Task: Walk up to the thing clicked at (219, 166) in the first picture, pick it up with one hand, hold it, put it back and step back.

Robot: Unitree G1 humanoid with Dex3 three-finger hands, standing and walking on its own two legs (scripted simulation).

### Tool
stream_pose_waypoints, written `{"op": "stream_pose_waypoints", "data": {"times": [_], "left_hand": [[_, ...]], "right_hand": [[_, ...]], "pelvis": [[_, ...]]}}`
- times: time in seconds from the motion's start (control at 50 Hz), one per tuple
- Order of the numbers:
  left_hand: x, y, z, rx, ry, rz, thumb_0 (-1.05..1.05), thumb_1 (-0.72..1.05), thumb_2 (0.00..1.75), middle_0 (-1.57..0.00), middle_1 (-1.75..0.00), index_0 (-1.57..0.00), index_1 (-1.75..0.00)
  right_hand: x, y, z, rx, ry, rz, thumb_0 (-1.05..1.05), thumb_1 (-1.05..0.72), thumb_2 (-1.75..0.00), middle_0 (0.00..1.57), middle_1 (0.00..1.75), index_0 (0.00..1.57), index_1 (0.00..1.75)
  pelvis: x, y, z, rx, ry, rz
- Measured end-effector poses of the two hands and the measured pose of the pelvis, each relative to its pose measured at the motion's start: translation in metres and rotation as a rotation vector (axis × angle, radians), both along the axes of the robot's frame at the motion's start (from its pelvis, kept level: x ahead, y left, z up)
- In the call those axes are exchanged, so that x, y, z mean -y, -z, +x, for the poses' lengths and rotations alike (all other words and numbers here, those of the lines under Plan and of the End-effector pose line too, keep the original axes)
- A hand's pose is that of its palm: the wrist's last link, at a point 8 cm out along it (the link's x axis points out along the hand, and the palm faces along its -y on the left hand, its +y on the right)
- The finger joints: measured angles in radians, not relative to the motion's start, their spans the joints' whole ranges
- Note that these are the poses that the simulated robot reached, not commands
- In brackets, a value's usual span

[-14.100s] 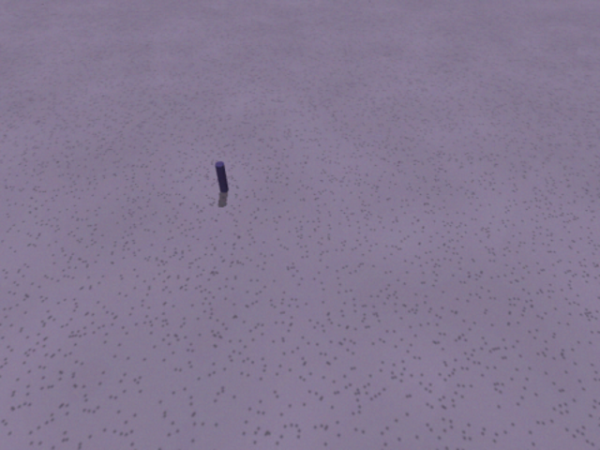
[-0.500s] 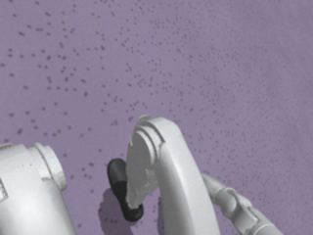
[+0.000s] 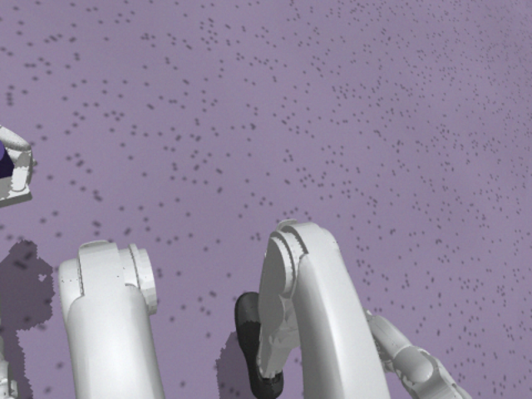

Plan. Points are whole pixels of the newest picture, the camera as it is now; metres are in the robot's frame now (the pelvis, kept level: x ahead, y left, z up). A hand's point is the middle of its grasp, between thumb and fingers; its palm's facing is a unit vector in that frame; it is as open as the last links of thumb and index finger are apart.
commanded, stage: settle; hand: left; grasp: from the side
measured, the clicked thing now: out of the picture +0.42 +0.30 -0.11
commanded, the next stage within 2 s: lift in 1.18 s
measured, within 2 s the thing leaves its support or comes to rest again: neither
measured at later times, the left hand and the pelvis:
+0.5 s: hand (0, 128) +0.43 +0.27 -0.01, palm faces +0.21 -0.98 -0.07, open 5.0 cm; pelvis +0.02 -0.01 +0.04, yaw +5 degrees
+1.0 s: hand out of the picture +0.43 +0.27 +0.03, palm faces +0.21 -0.98 -0.07, open 5.0 cm; pelvis +0.02 -0.01 +0.06, yaw +7 degrees
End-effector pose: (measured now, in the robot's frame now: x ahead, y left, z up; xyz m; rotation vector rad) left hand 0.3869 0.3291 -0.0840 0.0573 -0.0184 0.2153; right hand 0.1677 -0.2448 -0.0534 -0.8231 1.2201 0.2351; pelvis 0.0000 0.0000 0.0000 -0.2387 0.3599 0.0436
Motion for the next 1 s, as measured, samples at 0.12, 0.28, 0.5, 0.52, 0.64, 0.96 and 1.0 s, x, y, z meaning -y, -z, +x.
{"op": "stream_pose_waypoints", "data": {"times": [0.12,0.28,0.5,0.52,0.64,0.96,1.0], "left_hand": [[0.0,-0.022,-0.004,-0.029,0.003,0.002,0.04,0.2,1.15,-1.03,-1.14,-1.06,-1.15],[0.001,-0.052,0.002,-0.044,0.0,0.017,0.04,0.2,1.15,-1.03,-1.14,-1.06,-1.15],[0.006,-0.079,0.013,-0.06,0.005,0.006,0.04,0.19,1.15,-1.03,-1.14,-1.06,-1.15],[0.007,-0.081,0.013,-0.062,0.006,0.003,0.04,0.19,1.15,-1.03,-1.14,-1.06,-1.15],[0.01,-0.092,0.009,-0.076,0.006,-0.002,0.04,0.19,1.16,-1.03,-1.14,-1.06,-1.15],[0.012,-0.117,0.01,-0.071,-0.003,-0.004,0.04,0.19,1.16,-1.03,-1.14,-1.06,-1.16],[0.013,-0.119,0.01,-0.071,-0.002,-0.004,0.04,0.19,1.16,-1.03,-1.14,-1.06,-1.16]], "right_hand": [[-0.002,0.008,0.002,0.004,0.078,0.061,0.0,-0.88,-0.89,0.21,0.3,0.2,0.3],[0.0,0.015,0.008,0.012,0.163,0.115,0.01,-0.88,-0.89,0.21,0.3,0.2,0.3],[0.011,0.011,0.016,0.036,0.234,0.134,0.01,-0.88,-0.89,0.2,0.3,0.2,0.3],[0.012,0.009,0.017,0.039,0.237,0.134,0.01,-0.88,-0.89,0.2,0.3,0.2,0.3],[0.015,0.001,0.022,0.067,0.251,0.139,0.01,-0.89,-0.89,0.2,0.3,0.2,0.3],[0.013,-0.01,0.019,0.092,0.268,0.164,0.01,-0.89,-0.89,0.2,0.3,0.2,0.3],[0.013,-0.01,0.017,0.086,0.272,0.166,0.01,-0.89,-0.89,0.2,0.3,0.2,0.3]], "pelvis": [[0.003,-0.009,0.005,-0.057,-0.016,0.025],[0.007,-0.021,0.013,-0.127,-0.032,0.056],[0.012,-0.036,0.02,-0.182,-0.042,0.088],[0.012,-0.038,0.02,-0.185,-0.044,0.09],[0.014,-0.047,0.02,-0.197,-0.049,0.099],[0.015,-0.062,0.018,-0.207,-0.06,0.116],[0.015,-0.063,0.018,-0.209,-0.062,0.119]]}}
